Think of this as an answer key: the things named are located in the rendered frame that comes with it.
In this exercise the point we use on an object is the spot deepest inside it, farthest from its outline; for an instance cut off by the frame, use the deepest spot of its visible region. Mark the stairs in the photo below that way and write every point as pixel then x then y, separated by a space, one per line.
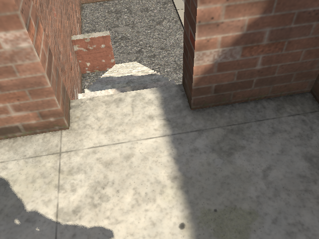
pixel 126 77

